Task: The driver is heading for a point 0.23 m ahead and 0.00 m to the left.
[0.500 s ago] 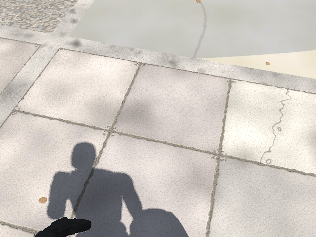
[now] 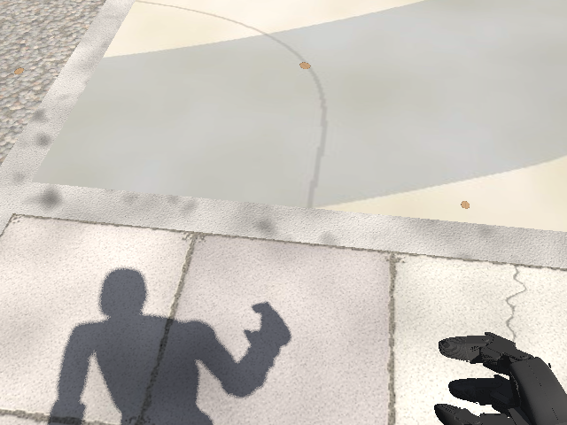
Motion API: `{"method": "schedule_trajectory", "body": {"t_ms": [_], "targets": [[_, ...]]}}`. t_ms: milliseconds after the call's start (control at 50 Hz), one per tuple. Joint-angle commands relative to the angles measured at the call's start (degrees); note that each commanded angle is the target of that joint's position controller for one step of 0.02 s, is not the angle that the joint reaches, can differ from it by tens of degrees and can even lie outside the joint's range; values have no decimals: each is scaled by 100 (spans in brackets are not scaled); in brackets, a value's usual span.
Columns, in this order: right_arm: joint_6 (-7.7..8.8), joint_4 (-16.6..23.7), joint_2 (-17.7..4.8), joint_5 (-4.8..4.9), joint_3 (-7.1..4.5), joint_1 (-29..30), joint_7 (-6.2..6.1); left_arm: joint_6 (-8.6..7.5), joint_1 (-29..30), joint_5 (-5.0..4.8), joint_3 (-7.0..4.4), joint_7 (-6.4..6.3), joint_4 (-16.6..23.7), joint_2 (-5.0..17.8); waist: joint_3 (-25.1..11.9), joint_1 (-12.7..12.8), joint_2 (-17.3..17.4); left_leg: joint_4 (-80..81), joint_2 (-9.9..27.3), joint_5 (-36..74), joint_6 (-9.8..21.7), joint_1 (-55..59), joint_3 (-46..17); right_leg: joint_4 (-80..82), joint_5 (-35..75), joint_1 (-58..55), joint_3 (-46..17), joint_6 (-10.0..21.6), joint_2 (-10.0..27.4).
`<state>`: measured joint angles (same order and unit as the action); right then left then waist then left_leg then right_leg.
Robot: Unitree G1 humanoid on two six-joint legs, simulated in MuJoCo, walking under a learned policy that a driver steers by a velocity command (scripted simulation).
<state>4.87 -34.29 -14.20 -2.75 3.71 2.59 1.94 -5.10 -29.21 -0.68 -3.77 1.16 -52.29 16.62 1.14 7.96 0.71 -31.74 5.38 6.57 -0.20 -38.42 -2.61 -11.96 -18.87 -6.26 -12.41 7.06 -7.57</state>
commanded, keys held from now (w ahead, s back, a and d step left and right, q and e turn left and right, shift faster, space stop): shift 1.00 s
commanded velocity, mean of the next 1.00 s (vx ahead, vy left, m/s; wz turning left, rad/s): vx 0.20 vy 0.00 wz -0.11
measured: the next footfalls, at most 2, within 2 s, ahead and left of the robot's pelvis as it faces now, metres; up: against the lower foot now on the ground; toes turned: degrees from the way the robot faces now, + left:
left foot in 0.06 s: +0.29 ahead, +0.15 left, +0.00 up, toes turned -2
right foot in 0.46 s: +0.46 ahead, -0.09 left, +0.00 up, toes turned -3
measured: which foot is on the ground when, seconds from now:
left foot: up 0.00-0.04, down 0.06-0.50, up 0.52-0.72, down 0.74-1.00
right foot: down 0.00-0.08, up 0.10-0.44, down 0.46-1.00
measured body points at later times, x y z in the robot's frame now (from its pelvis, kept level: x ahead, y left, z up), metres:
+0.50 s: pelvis +0.32 +0.03 +0.00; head +0.34 +0.02 +0.45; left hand +0.55 +0.24 -0.08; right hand +0.33 -0.26 -0.14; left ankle +0.25 +0.15 -0.73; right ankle +0.42 -0.08 -0.73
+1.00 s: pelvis +0.37 +0.05 +0.00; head +0.38 +0.06 +0.45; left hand +0.49 +0.30 -0.13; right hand +0.41 -0.20 -0.14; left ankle +0.36 +0.18 -0.73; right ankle +0.42 -0.08 -0.73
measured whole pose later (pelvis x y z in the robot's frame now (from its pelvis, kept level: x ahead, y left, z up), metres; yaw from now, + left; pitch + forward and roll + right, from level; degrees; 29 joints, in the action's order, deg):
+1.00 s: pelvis +0.37 +0.05 +0.00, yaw -5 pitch -1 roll +0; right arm 1.2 -56.3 -12.5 -0.5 -0.9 -13.4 -1.7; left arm 0.2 -10.9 0.6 -2.9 -1.6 -53.0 13.4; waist 1.0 0.2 -0.5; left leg -30.8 0.5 -18.6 -0.1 -11.4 0.1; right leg -28.5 -9.8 17.9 -2.6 -1.3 0.0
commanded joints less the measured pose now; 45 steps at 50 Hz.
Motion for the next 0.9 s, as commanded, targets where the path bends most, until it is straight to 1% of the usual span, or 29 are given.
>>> {"method": "schedule_trajectory", "body": {"t_ms": [20, 40, 60, 80, 100, 120, 140, 160, 180, 200, 240, 300, 340, 420, 460, 480, 500, 520, 540, 580, 620, 660, 700, 720, 740, 760, 780, 800, 900], "targets": [[163, 170, -687, -88, -286, -144, -126, -39, -376, 50, -217, -125, 8, 1000, -91, -285, -388, 580, -847, -50, 240, 1794, 628, -942, 5823, 448, -417, 111, 1017], [244, -35, -826, -88, -368, -879, -180, -33, -264, 70, -239, -158, -13, 1137, -470, -690, -529, 797, -859, 141, 333, 2539, 563, -1941, 6201, 372, -354, -90, 980], [323, -311, -1025, -91, -457, -1832, -241, -49, 38, 41, -245, -174, 63, 1122, -880, -1206, -610, 806, -392, 751, 443, 3646, 273, -3093, 5520, 911, -284, -244, 802], [354, -521, -1413, -165, -547, -2836, -306, -84, 145, 31, -137, -194, 289, 650, -1691, -1503, -32, -50, 833, 2987, 598, 5120, -549, -4766, 2882, 1901, 86, -319, 456], [394, -679, -1537, 184, -687, -2998, -159, -58, -918, -10, 284, -104, 135, -520, -3210, -1145, 2276, -132, 2397, 4211, 1996, 7554, -3175, -7183, -1623, 3961, -12, -761, -196], [305, -592, -1225, 266, -708, -2863, -99, 22, -793, -101, 165, -110, 95, 276, -3382, -1398, 1139, 188, 2189, 2899, 1935, 7204, -3412, -7599, -1355, 4295, -263, -808, 242], [267, -502, -867, 248, -661, -2335, -128, 69, 300, -198, 29, -149, 412, 747, -2292, -1463, 568, 367, 1788, 2902, 1683, 6284, -2271, -7241, -1125, 4490, 30, -854, 553], [282, -570, -758, 262, -621, -1894, -105, 81, 992, -138, 28, -180, 665, 781, -1388, -1307, -97, 636, 1461, 3053, 1507, 5203, -1676, -6840, -964, 4580, 346, -884, 735], [301, -648, -668, 301, -594, -1789, -111, 92, 1402, -38, 3, -207, 797, 743, -871, -1236, -201, 939, 1246, 3044, 1470, 4500, -1422, -6526, -897, 4666, 499, -892, 818], [303, -779, -705, 246, -600, -1780, -110, 124, 1310, -23, 30, -187, 879, 516, -607, -979, 64, 1187, 1134, 3131, 1431, 3928, -1192, -6341, -816, 4399, 521, -857, 907], [291, -904, -577, 258, -586, -1459, -95, 201, 993, -40, 125, -174, 910, 131, -525, -573, 320, 1534, 938, 2915, 1397, 3174, -710, -5364, -576, 3923, 590, -829, 1058], [213, -979, -928, 288, -697, -1101, -163, 178, 1351, 37, 249, -122, 1044, -40, -591, -534, 443, 1754, 481, 3024, 1281, 2335, 173, -3343, 917, 2941, 1032, -856, 946], [175, -1119, -1066, 341, -743, -1321, -202, 169, 1647, 71, 240, -46, 1075, 82, -756, -663, 506, 1735, 473, 2492, 1199, 2499, 236, -2685, 1856, 2556, 1033, -836, 846], [80, -1351, -1129, 416, -762, -1448, -227, 171, 2089, 162, 132, -8, 1222, 436, -563, -666, 394, 1198, 592, 1504, 923, 2831, 90, -1867, 2214, 2423, 915, -542, 843], [23, -1485, -1015, 395, -723, -1688, -227, 156, 1931, 226, 36, -51, 1133, 601, -565, -618, 213, 453, 253, 887, 647, 2764, 175, -1326, 2904, 1837, 1009, -319, 769], [48, -1492, -913, 260, -679, -1953, -225, 156, 1819, 262, -47, -111, 1181, 956, -812, -678, -321, -291, -124, -64, 345, 2406, 428, -1521, 5472, 1168, 486, -71, 1377], [57, -1627, -439, 210, -521, -2795, -195, 228, 1780, 382, 19, -163, 1216, 873, -1533, -972, -1224, -1382, -508, -2567, 1, 1615, 469, -1810, 7082, 58, -617, 917, 2520], [-54, -1672, -580, 270, -520, -2618, -177, 279, 1613, 295, 156, -128, 1164, 314, -1864, -682, -1313, -2116, -488, -4457, -181, 1349, 71, -1607, 6836, 19, -1108, 1289, 2805], [-166, -1592, -847, 332, -592, -2367, -168, 296, 1721, 188, 202, -72, 1115, 227, -1648, -695, -1024, -2382, -369, -4765, -227, 1161, -135, -1460, 5810, 319, -1056, 1177, 2638], [-436, -1570, -870, 313, -654, -2031, -294, 342, 2259, 138, 136, -51, 1150, 432, -1098, -854, -572, -2284, -195, -4304, -332, 1193, -142, -1039, 3727, 1330, -862, 836, 2402], [-610, -1623, -757, 291, -662, -2031, -401, 421, 2737, 202, 52, -116, 1205, 610, -782, -1053, -819, -1704, -225, -3641, -399, 1831, 19, -686, 2565, 2396, -504, 587, 2083], [-624, -1759, -551, 268, -629, -2148, -429, 465, 2783, 217, 51, -179, 1158, 491, -863, -1088, -881, -1075, -336, -2879, -367, 2401, 183, -648, 2029, 2691, -133, 461, 1827], [-601, -1867, -420, 234, -615, -2209, -399, 479, 2750, 135, 72, -221, 1057, 350, -912, -1153, -827, -146, -433, -1941, -241, 2952, 328, -732, 1127, 2819, 91, 280, 1640], [-599, -1852, -441, 166, -618, -2115, -379, 474, 2564, 95, 97, -226, 950, 241, -835, -1123, -738, 267, -425, -1685, -125, 3115, 314, -751, 336, 2899, 178, 45, 1475], [-598, -1761, -652, 78, -641, -1960, -377, 459, 2345, 113, 122, -219, 837, 144, -608, -1005, -448, 611, -80, -1640, 53, 3112, -46, -877, -409, 3082, 301, -261, 1292], [-609, -1697, -1040, 120, -727, -1685, -400, 459, 2163, 152, 91, -213, 817, 160, -232, -703, 213, 849, 157, -2670, 318, 2356, -293, -995, -635, 2941, 679, -520, 913], [-567, -1703, -818, 137, -684, -1498, -386, 459, 2323, 194, 88, -232, 789, 149, -53, -727, 482, 1199, 137, -3726, 415, 1536, -386, -1214, -125, 2261, 881, -679, 780], [-502, -1699, -635, 123, -627, -1352, -382, 455, 2364, 187, 61, -254, 754, 167, 57, -698, 524, 1358, 72, -3912, 327, 1295, -368, -1365, 289, 1957, 893, -707, 776], [-287, -1911, -604, 225, -617, -1588, -376, 440, 2116, 148, -1, -288, 427, 185, -44, -788, 240, 1077, -73, -2636, 166, 1830, -166, -1439, 1219, 1824, 824, -590, 869]]}}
